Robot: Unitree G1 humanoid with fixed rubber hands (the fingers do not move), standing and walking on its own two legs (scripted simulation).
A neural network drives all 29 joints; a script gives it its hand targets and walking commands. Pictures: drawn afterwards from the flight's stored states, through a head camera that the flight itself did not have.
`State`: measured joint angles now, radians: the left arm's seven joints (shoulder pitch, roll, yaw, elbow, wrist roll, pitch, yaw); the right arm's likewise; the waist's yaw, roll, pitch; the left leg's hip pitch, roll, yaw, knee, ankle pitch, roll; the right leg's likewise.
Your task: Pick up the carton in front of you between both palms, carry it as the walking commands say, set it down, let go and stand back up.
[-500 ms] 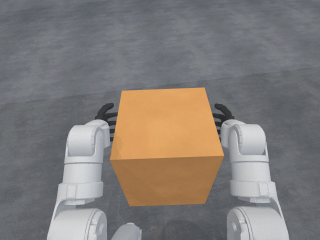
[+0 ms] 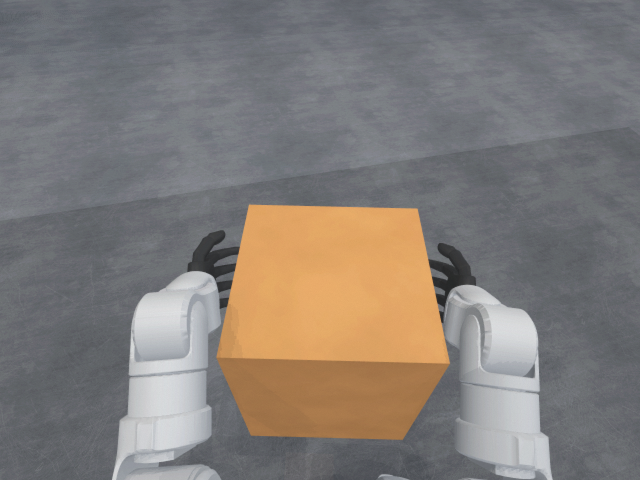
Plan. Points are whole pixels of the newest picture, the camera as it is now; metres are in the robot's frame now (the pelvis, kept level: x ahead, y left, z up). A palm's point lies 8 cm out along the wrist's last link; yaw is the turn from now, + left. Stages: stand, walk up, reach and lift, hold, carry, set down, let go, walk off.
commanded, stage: carry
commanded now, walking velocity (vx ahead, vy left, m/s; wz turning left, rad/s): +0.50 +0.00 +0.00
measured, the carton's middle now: (329, 328) +0.31 +0.00 +0.00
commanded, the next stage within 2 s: none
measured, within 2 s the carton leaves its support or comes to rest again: neither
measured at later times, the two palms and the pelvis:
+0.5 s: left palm (259, 156) +0.55 +0.11 +0.09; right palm (449, 160) +0.57 -0.19 +0.08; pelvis +0.30 -0.06 +0.00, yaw +3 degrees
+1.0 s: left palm (252, 62) +0.87 +0.15 +0.07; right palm (397, 70) +0.86 -0.15 +0.07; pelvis +0.60 +0.01 +0.00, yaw +0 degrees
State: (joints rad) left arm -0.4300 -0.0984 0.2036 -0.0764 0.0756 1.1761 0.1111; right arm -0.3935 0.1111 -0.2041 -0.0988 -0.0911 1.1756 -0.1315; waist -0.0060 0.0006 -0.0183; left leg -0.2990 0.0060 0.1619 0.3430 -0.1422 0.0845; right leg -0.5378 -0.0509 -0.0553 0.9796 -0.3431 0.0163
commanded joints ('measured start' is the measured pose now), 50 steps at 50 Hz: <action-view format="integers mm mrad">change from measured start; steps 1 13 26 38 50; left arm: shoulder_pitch -455 -166 -184 -138 -106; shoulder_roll -1070 -916 -971 -871 -1009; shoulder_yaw -767 -787 -805 -785 -841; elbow -167 -235 -262 -255 -281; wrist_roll -359 -345 -390 -352 -342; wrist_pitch -22 53 19 61 -19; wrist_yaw -223 -271 -299 -281 -268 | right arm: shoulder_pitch -565 -237 -265 -200 -204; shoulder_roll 1022 863 959 857 973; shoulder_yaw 758 781 826 782 836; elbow -229 -242 -266 -245 -305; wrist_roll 422 376 377 374 420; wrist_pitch -11 51 17 63 -17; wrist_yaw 277 312 288 295 323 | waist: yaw -6 6 19 -4 -6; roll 122 99 -114 -84 112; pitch -463 -311 -263 -298 -313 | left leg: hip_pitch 461 223 -345 201 315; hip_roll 263 170 125 2 300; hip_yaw -226 -1 -74 88 -187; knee -98 185 443 89 -210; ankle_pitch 335 395 2 0 -25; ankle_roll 74 -41 -120 -51 66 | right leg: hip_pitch -66 395 517 469 -82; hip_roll -18 48 -224 -129 -74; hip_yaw -21 -186 51 -164 -29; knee -148 -571 -865 -369 -146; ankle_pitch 46 229 157 624 131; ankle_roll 22 -41 -151 -43 3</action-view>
